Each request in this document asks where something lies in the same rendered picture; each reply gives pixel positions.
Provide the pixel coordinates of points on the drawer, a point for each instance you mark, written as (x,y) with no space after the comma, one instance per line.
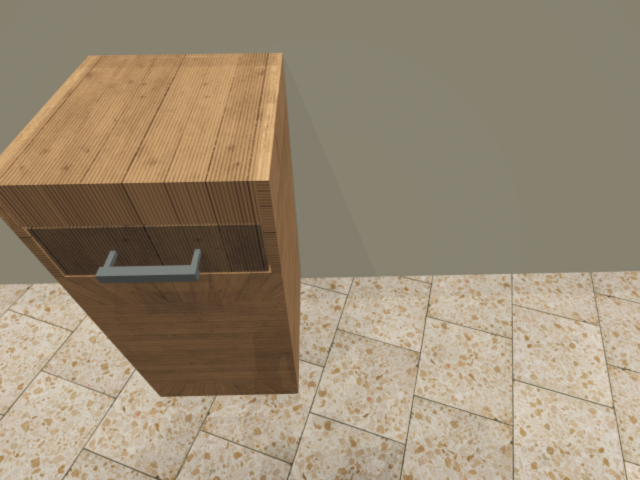
(225,247)

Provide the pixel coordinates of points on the handle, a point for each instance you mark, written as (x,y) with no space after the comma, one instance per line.
(131,274)

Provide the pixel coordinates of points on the cabinet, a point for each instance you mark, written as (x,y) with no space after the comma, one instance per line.
(172,139)

